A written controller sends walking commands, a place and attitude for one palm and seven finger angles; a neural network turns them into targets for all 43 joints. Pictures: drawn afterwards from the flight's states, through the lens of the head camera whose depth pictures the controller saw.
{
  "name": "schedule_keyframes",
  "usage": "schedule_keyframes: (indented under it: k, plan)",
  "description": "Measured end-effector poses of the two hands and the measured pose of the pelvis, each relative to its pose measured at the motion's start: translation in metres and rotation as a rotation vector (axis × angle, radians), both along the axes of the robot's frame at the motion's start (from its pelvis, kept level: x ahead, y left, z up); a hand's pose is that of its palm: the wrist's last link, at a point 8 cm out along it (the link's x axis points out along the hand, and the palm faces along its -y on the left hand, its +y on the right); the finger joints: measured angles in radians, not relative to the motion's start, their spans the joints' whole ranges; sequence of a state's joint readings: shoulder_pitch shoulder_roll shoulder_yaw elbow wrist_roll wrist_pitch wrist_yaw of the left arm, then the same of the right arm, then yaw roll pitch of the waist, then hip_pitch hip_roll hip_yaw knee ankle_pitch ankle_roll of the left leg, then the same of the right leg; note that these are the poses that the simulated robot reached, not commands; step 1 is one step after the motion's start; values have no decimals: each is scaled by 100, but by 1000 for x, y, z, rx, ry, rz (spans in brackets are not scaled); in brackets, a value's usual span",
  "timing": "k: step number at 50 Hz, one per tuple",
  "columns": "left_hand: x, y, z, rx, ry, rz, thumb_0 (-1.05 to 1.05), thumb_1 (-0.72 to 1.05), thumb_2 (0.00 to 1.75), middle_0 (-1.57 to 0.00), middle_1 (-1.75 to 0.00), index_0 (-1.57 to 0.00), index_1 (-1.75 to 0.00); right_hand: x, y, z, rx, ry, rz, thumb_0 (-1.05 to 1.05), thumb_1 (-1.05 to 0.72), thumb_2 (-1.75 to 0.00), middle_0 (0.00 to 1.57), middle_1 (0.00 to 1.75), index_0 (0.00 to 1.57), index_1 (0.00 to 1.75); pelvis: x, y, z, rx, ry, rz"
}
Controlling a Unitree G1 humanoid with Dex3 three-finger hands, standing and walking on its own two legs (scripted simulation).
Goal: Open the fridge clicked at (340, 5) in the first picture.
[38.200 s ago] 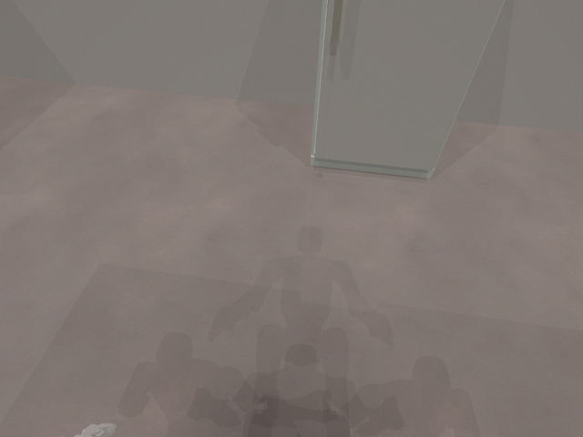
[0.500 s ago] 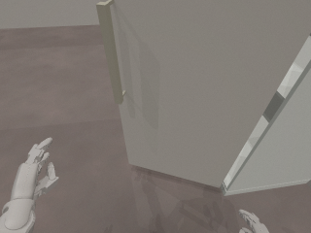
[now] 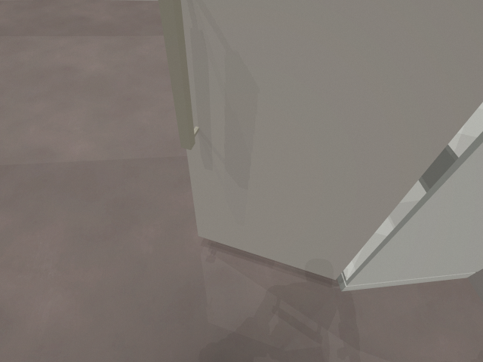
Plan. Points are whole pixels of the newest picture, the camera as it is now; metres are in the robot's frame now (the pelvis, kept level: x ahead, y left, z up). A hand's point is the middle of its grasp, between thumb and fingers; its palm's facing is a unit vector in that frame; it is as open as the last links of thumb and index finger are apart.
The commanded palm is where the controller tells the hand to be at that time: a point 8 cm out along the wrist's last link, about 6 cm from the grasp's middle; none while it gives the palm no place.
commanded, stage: let the arm hang, fingers relaxed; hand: left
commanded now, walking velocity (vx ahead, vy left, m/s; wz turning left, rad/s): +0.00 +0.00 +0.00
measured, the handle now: (185, 75) +0.63 +0.18 +0.12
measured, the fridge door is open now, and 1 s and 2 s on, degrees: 65 65 65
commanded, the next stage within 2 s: look to check the result in 0.50 s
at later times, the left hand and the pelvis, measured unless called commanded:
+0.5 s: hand out of the picture +0.09 +0.22 -0.17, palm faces -0.05 -0.96 -0.26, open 7.4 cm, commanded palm none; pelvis +0.02 +0.00 +0.00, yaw -1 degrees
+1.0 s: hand out of the picture +0.09 +0.24 -0.16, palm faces -0.05 -0.95 -0.32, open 7.4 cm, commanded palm none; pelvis +0.03 +0.00 +0.00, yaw -1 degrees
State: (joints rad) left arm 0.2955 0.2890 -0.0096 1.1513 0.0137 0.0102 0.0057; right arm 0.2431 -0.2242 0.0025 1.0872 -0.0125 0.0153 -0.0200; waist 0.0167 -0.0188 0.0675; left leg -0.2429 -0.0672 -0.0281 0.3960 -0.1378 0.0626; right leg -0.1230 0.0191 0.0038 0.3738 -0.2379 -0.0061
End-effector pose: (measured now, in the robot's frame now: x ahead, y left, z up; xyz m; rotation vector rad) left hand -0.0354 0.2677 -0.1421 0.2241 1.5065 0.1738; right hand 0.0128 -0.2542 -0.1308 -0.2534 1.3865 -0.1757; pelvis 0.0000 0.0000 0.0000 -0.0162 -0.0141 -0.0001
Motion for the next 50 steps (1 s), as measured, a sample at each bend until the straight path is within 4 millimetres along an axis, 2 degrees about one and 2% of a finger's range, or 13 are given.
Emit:
schedule_keyframes:
  k: [4,10,16,22,28,36,50]
  plan:
    - [18,8,6,29,-41,-14,0,92,89,-20,-30,-20,-30,16,8,-5,29,-44,0,1,-90,-90,21,30,21,30,4,2,1,4,-4,-5]
    - [59,8,10,36,-141,-43,0,91,89,-20,-30,-19,-30,42,10,-6,44,-112,7,0,-90,-89,21,30,21,30,9,4,1,10,-7,-11]
    - [96,0,10,15,-227,-71,0,91,89,-20,-30,-20,-30,57,1,0,20,-151,8,0,-90,-89,21,30,21,30,14,4,2,13,-9,-16]
    - [118,-4,10,-1,-263,-91,0,91,89,-20,-30,-20,-30,60,-14,7,-20,-151,1,0,-90,-90,21,30,21,30,18,3,2,14,-8,-20]
    - [125,0,11,7,-255,-96,0,91,89,-20,-30,-20,-30,55,-25,10,-47,-125,-6,0,-90,-90,20,30,21,30,21,2,3,15,-6,-20]
    - [120,11,13,39,-219,-91,0,91,89,-20,-30,-20,-30,53,-30,10,-52,-94,-7,0,-90,-90,20,30,21,30,25,0,4,15,-5,-20]
    - [119,15,17,60,-200,-90,0,91,89,-20,-30,-20,-30,75,-31,9,-40,-125,9,0,-90,-90,21,30,21,30,29,-3,4,16,-4,-24]
